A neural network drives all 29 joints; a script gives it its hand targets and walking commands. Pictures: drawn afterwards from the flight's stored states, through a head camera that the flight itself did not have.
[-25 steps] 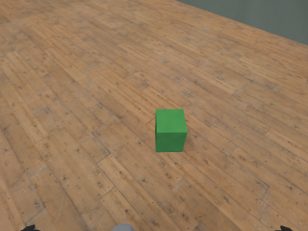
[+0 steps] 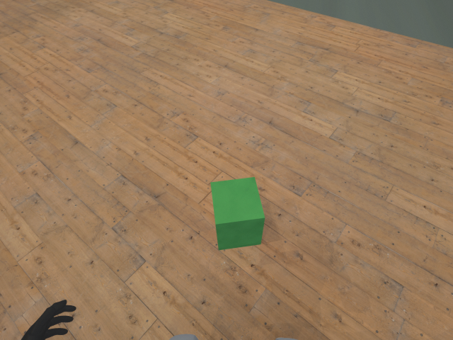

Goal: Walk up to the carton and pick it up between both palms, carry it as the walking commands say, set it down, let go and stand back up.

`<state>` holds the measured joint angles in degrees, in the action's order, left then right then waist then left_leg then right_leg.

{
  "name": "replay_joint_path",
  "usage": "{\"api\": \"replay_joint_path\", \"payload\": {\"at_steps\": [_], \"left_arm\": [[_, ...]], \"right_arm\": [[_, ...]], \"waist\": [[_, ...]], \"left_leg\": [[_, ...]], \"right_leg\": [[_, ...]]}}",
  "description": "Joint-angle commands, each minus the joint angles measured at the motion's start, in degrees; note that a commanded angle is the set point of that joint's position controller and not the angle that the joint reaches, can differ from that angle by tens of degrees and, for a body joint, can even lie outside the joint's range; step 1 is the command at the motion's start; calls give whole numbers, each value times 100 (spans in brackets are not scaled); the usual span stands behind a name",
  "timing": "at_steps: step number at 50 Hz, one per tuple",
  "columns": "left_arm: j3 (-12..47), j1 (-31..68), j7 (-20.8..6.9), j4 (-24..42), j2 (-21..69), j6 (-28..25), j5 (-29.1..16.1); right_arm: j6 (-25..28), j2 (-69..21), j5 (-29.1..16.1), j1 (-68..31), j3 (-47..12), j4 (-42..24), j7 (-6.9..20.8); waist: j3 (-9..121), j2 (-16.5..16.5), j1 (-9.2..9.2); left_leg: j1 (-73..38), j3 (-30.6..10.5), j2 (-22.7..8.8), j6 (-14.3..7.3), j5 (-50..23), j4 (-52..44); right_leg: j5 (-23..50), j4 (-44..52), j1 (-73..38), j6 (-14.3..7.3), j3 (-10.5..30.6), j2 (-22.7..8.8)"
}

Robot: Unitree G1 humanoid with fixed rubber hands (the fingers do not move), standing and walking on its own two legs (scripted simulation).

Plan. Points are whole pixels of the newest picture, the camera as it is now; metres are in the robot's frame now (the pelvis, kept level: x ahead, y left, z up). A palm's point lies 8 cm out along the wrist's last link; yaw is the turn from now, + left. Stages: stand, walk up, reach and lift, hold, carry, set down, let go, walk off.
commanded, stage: walk up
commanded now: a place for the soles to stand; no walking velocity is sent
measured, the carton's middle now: (236, 214) +0.71 -0.01 -0.63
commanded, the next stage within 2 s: none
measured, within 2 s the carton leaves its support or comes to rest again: neither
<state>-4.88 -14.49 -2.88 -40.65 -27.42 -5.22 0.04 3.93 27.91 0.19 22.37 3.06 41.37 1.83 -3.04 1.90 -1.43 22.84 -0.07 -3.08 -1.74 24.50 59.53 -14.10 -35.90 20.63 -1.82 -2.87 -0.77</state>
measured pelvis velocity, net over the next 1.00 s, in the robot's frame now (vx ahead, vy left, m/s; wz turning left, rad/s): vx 0.19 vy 0.01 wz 0.05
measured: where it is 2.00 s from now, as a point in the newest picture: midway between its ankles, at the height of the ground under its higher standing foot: (251, 321)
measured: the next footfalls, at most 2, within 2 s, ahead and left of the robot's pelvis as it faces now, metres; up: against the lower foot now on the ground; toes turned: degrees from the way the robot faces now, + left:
left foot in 0.22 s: +0.22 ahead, +0.15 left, +0.00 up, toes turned +3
right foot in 0.50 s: +0.27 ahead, -0.12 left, +0.00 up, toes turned -3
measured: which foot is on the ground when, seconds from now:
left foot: up 0.00-0.20, down 0.22-1.00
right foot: down 0.00-0.22, up 0.24-0.48, down 0.50-1.00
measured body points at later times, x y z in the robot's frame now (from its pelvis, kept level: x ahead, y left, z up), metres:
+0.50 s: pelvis +0.15 +0.01 -0.01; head +0.16 +0.01 +0.44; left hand +0.25 +0.35 -0.09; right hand +0.22 -0.34 -0.08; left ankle +0.16 +0.15 -0.72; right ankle +0.23 -0.11 -0.72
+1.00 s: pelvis +0.19 +0.01 +0.01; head +0.20 +0.01 +0.46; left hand +0.32 +0.34 -0.09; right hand +0.32 -0.32 -0.09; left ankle +0.18 +0.14 -0.72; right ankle +0.23 -0.12 -0.72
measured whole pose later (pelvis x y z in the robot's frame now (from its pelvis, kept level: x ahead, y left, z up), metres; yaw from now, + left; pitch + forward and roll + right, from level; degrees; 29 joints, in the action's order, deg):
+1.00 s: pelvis +0.19 +0.01 +0.01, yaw +3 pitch -2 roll +0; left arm -0.2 -3.2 -0.1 -56.2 -24.3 -2.0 -0.4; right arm 1.8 25.0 -0.2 5.6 0.0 57.3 0.1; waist -2.8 -0.4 0.0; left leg 12.2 -0.7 -1.4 1.3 18.3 32.4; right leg -14.4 -32.3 15.9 0.6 -4.5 -3.3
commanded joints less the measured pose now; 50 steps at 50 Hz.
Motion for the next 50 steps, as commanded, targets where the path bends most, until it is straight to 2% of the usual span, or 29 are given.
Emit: {"api": "replay_joint_path", "payload": {"at_steps": [1,2,4,7,9,10,11,12,13,14,16,17,18,20,22,24,25,26,27,28,29,31,32,33,34,37,38,43,50], "left_arm": [[-337,-564,104,203,-1213,-18,-28],[-327,-592,86,220,-1209,-23,9],[-320,-685,45,247,-1259,-37,32],[-288,-529,1,352,-1325,4,24],[-248,-373,-20,394,-1286,63,17],[-171,-347,-17,425,-1108,78,28],[-67,-370,8,472,-811,80,39],[9,-359,38,653,-465,58,-26],[-89,-373,158,487,-936,117,72],[-123,-420,162,325,-1147,113,42],[-120,-695,120,134,-1117,90,41],[-119,-846,77,-9,-1066,93,62],[-127,-881,50,-66,-971,108,70],[-106,-766,68,-81,-744,133,61],[-108,-812,132,-171,-632,134,49],[-170,-814,202,-249,-732,104,83],[-222,-779,234,-265,-924,91,116],[-244,-516,267,-155,-1330,33,122],[-269,-438,248,-170,-1510,63,65],[-216,-177,249,-146,-1437,97,55],[-150,94,257,-158,-1314,136,33],[2,500,244,-206,-1044,217,-3],[61,556,242,-242,-859,234,-34],[89,473,255,-323,-747,240,-84],[80,432,268,-469,-813,235,-84],[87,634,300,-683,-921,200,-32],[98,704,305,-739,-950,193,-30],[199,1045,323,-1012,-792,243,-57],[271,1347,300,-1476,-740,270,-39]], "right_arm": [[101,957,8,233,255,-178,-6],[95,877,26,229,251,-142,40],[85,745,61,-28,249,-225,105],[106,707,56,-275,303,-246,157],[152,721,66,-133,365,-150,169],[186,850,76,94,430,-86,149],[230,1076,111,506,521,-10,95],[279,1697,184,832,653,-139,35],[256,1800,41,565,685,-224,15],[228,1552,-37,378,611,-234,-4],[192,1324,-18,-26,500,-273,-37],[173,1292,11,-137,468,-275,-42],[153,1269,52,-149,441,-283,-36],[127,1214,61,-227,390,-321,-50],[72,1143,24,-419,316,-361,-75],[-22,954,-17,-553,189,-349,-101],[-49,672,-18,-499,67,-337,-123],[-96,315,-40,-348,-43,-316,-132],[-163,629,-79,-192,45,-134,-221],[-177,836,-72,-138,96,0,-247],[-158,811,-44,-67,95,127,-257],[-69,814,22,63,124,472,-272],[-28,966,75,-69,148,519,-269],[7,1146,64,-476,134,471,-247],[21,1151,25,-760,105,505,-222],[-48,839,-45,-918,-17,781,-215],[-75,800,-54,-903,-30,872,-213],[-135,746,-52,-1270,-66,1154,-201],[-184,706,-35,-1825,-126,1520,-184]], "waist": [[107,-1107,269],[165,-1243,282],[198,-1292,343],[118,-1303,291],[85,-1026,64],[182,-722,-108],[393,-2,-341],[633,1382,-492],[293,639,-445],[14,121,-276],[-154,479,-6],[-124,749,23],[-77,900,37],[-21,974,88],[181,929,223],[324,570,392],[374,-24,425],[304,-1014,253],[452,-1033,272],[337,-929,195],[245,-995,95],[332,-1129,-71],[343,-880,-22],[302,-406,196],[356,-259,297],[542,-468,176],[584,-403,126],[607,-258,127],[495,-116,157]], "left_leg": [[1361,-116,-344,61,-138,-346],[1052,62,-255,98,-91,-609],[630,230,-191,93,-215,-1166],[-55,487,-7,77,-811,-1941],[-976,616,228,30,-1183,-2635],[-1685,529,301,-38,-1029,-2797],[-2483,-225,-75,-207,-283,-3210],[-2900,-3265,-1850,-971,1719,-4315],[-2325,-3885,-2340,-1437,1976,-4560],[-1927,-3378,-2123,-1471,1454,-4453],[-1359,-2014,-1516,-1212,306,-4299],[-1053,-1393,-1299,-1166,-535,-4145],[-780,-1053,-1205,-1195,-1322,-3962],[-334,-681,-1119,-1170,-2474,-3616],[-125,-522,-1033,-1024,-3088,-3137],[323,-320,-745,-597,-1978,-2530],[674,-165,-523,-350,-1228,-2037],[990,191,128,17,46,-1198],[569,-31,69,35,857,-789],[426,-168,3,-18,886,-767],[222,-106,-22,-46,661,-1126],[-747,21,40,-96,-444,-2270],[-805,-504,-213,-157,-888,-2652],[-365,-1152,-552,-305,-1064,-2916],[-143,-1183,-671,-380,-1354,-2901],[-394,-504,-260,-184,-2002,-2519],[-600,-433,-204,-151,-2057,-2474],[-803,-558,-325,-212,-2227,-2873],[-956,-604,-340,-127,-1913,-3484]], "right_leg": [[420,1616,-1126,-1227,1769,-1462],[954,1543,-954,-1240,1500,-1371],[1083,1498,-722,-1252,1273,-1331],[68,1543,-190,-1113,1148,-1283],[-1074,1166,465,-887,979,-1127],[-1474,715,925,-741,838,-993],[-1484,-372,1497,-544,526,-687],[-1785,-2278,2541,-110,-44,16],[-1638,-2945,2696,11,694,-64],[-1191,-3060,2488,62,871,-233],[-978,-2321,1906,121,656,-507],[-1026,-1980,1469,151,419,-456],[-1072,-1763,1085,159,237,-384],[-758,-1189,426,88,23,-288],[-288,-585,-221,13,-172,-98],[177,229,-1036,-128,-122,76],[99,618,-1333,-240,593,-413],[-390,1445,-954,-681,2522,-1670],[-534,1637,-497,-1285,3151,-2240],[-359,1429,-373,-1354,2853,-2099],[-117,1219,-189,-1204,2338,-1831],[230,705,210,-670,1332,-1210],[373,354,295,-426,1060,-970],[206,75,61,-222,714,-599],[181,-27,-364,-150,489,-453],[891,338,-671,-307,756,-774],[1109,425,-608,-375,839,-885],[1044,513,-753,-225,558,-758],[827,1094,-1029,-105,505,-773]]}}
